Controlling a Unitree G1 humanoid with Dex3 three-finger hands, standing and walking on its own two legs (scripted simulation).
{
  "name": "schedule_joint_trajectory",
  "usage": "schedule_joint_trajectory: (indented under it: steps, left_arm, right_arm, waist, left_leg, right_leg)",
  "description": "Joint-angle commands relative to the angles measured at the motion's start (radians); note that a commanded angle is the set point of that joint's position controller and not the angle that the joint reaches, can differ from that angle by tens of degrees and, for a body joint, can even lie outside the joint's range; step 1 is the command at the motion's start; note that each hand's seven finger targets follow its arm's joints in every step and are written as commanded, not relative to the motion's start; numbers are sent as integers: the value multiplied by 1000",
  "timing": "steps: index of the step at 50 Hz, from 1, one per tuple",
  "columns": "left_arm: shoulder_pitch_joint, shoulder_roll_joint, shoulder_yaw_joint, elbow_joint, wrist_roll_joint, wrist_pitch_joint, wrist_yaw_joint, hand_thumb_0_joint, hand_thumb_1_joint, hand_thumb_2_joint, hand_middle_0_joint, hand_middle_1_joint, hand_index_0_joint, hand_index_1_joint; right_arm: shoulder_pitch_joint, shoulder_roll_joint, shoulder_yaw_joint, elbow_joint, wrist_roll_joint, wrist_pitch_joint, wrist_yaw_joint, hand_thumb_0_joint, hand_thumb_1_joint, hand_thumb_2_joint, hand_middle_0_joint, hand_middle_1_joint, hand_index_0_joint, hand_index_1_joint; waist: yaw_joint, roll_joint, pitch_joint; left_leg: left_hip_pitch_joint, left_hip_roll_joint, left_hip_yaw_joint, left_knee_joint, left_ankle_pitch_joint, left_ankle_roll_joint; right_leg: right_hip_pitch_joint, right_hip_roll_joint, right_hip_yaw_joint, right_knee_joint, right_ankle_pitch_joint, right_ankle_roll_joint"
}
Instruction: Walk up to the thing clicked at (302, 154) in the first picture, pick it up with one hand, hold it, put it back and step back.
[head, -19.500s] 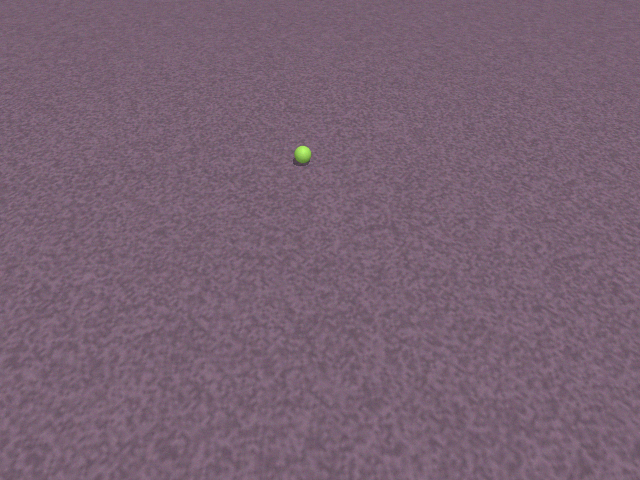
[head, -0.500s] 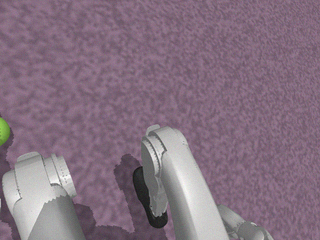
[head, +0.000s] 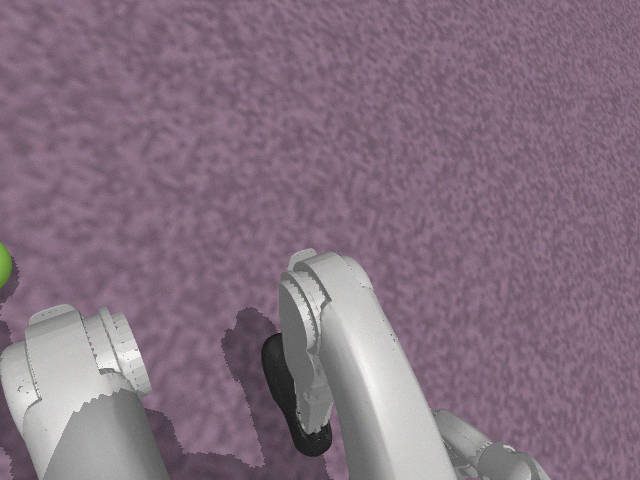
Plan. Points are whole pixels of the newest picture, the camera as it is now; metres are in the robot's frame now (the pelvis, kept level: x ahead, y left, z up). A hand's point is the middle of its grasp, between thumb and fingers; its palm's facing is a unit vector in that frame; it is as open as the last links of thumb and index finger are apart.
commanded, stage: close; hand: left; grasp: from above
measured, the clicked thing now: out of the picture +0.39 +0.31 -0.26
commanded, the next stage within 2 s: settle in 1.50 s
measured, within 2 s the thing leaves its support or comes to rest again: leaves its support in 1.92 s
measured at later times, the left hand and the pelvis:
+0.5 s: hand out of the picture +0.37 +0.31 -0.24, palm faces -0.43 -0.16 -0.89, open 12.1 cm; pelvis +0.00 +0.00 +0.00, yaw +0 degrees
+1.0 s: hand out of the picture +0.37 +0.31 -0.24, palm faces -0.41 -0.15 -0.90, open 10.9 cm; pelvis +0.00 +0.00 +0.00, yaw +0 degrees
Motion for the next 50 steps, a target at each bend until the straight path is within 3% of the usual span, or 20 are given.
schedule_joint_trajectory:
  steps: [1,6,11,12,13,14,15,20,23,24,32,36,38,40,41,45,47,48,50]
  left_arm:
    - [-233,98,-9,-64,-21,5,47,0,-331,809,-119,-1047,-166,-996]
    - [-253,107,-8,-63,-45,6,41,0,-321,803,-136,-1035,-181,-987]
    - [-239,133,-12,-66,-41,11,25,0,-268,779,-181,-1008,-225,-961]
    - [-229,136,6,-64,-47,11,25,0,-260,767,-190,-989,-234,-943]
    - [-231,131,-12,-64,-42,10,19,0,-248,755,-193,-994,-240,-943]
    - [-228,137,1,-61,-49,8,19,0,-235,752,-203,-990,-250,-939]
    - [-195,139,9,-61,-48,8,21,0,-233,749,-205,-990,-252,-939]
    - [-213,111,-23,-80,-49,-5,21,0,-169,726,-253,-962,-301,-910]
    - [-215,122,-15,-84,-42,-6,26,0,-119,686,-298,-910,-344,-861]
    - [-245,106,-29,-93,-40,-7,24,0,-107,669,-309,-893,-355,-843]
    - [-187,111,-4,-60,-33,-1,50,0,-57,636,-345,-862,-392,-811]
    - [-225,88,-37,-99,-33,13,47,0,20,651,-407,-850,-451,-802]
    - [-240,104,-25,-95,-38,17,49,0,53,628,-435,-828,-479,-780]
    - [-221,119,-15,-78,-33,21,52,0,67,609,-450,-808,-495,-760]
    - [-224,92,-29,-82,-40,23,46,0,84,631,-466,-807,-507,-762]
    - [-216,107,-18,-75,-52,24,41,0,99,555,-466,-780,-516,-726]
    - [-203,111,-14,-68,-53,24,36,0,131,607,-508,-786,-548,-743]
    - [-230,81,-40,-83,-54,23,32,0,161,622,-526,-807,-569,-761]
    - [-234,85,-37,-82,-49,20,33,0,195,622,-547,-816,-593,-767]
  right_arm:
    - [158,-326,-88,-9,14,-14,-5,0,-888,-896,200,300,200,300]
    - [163,-315,-70,-11,20,-26,-6,0,-891,-897,200,300,200,300]
    - [145,-319,-71,-13,24,-31,-8,0,-892,-898,200,300,200,300]
    - [162,-321,-70,-10,25,-27,-10,0,-891,-897,200,300,200,300]
    - [155,-314,-64,-16,29,-32,-6,0,-891,-897,200,300,200,300]
    - [161,-321,-60,-19,22,-31,-6,0,-891,-897,200,300,200,300]
    - [158,-325,-66,-18,25,-24,-11,0,-892,-898,199,300,200,300]
    - [132,-322,-69,-18,25,-26,-13,0,-890,-897,200,300,200,300]
    - [143,-331,-79,-15,25,-19,-16,0,-890,-897,200,300,200,300]
    - [157,-324,-69,-22,23,-21,-14,0,-890,-897,200,300,200,300]
    - [148,-330,-75,-18,21,-19,-16,0,-890,-897,200,300,200,300]
    - [124,-325,-75,-25,19,-24,-12,0,-890,-897,200,300,200,300]
    - [145,-336,-73,-25,20,-24,-13,0,-890,-897,200,300,200,300]
    - [145,-332,-73,-26,27,-22,-15,0,-890,-897,200,300,200,300]
    - [141,-325,-72,-29,25,-29,-10,0,-889,-896,200,300,200,300]
    - [149,-332,-69,-31,23,-29,-10,0,-890,-896,200,300,200,300]
    - [138,-330,-73,-27,28,-26,-14,0,-892,-898,200,300,200,300]
    - [145,-319,-70,-28,25,-31,-12,0,-893,-898,199,300,200,300]
    - [151,-328,-70,-25,21,-27,-14,0,-893,-898,199,300,200,300]
  waist:
    - [-67,414,-555]
    - [-69,411,-570]
    - [-57,428,-548]
    - [-52,412,-564]
    - [-51,427,-555]
    - [-55,410,-561]
    - [-41,415,-576]
    - [-53,424,-554]
    - [-54,415,-543]
    - [-69,402,-546]
    - [-53,438,-552]
    - [-63,431,-538]
    - [-72,429,-545]
    - [-58,416,-540]
    - [-65,407,-527]
    - [-66,406,-547]
    - [-52,416,-543]
    - [-70,414,-539]
    - [-69,426,-549]
  left_leg:
    - [457,22,150,-250,136,43]
    - [452,20,155,-241,154,46]
    - [440,19,163,-240,127,44]
    - [441,23,157,-249,140,45]
    - [442,20,159,-239,144,44]
    - [438,22,155,-244,143,46]
    - [440,22,161,-249,153,46]
    - [448,24,148,-259,123,40]
    - [432,23,152,-258,111,44]
    - [433,23,146,-254,116,45]
    - [470,25,143,-278,136,35]
    - [460,25,140,-273,110,35]
    - [456,25,143,-269,128,39]
    - [443,25,147,-262,129,41]
    - [448,24,145,-257,122,39]
    - [455,24,148,-265,135,40]
    - [451,25,150,-265,124,39]
    - [448,23,149,-258,124,40]
    - [454,24,142,-276,117,38]
  right_leg:
    - [266,39,-116,-240,225,-71]
    - [293,36,-111,-249,246,-67]
    - [288,33,-101,-251,211,-69]
    - [296,40,-110,-256,222,-70]
    - [289,34,-109,-246,229,-69]
    - [301,38,-112,-251,229,-68]
    - [327,46,-100,-263,242,-70]
    - [287,40,-118,-245,212,-74]
    - [288,42,-107,-261,196,-75]
    - [279,39,-119,-254,201,-73]
    - [285,45,-120,-249,224,-76]
    - [260,39,-122,-249,200,-75]
    - [275,42,-119,-262,218,-73]
    - [279,41,-111,-262,219,-73]
    - [266,36,-115,-254,213,-70]
    - [297,42,-114,-263,227,-70]
    - [288,42,-104,-263,206,-74]
    - [286,39,-108,-259,208,-72]
    - [280,43,-119,-261,204,-76]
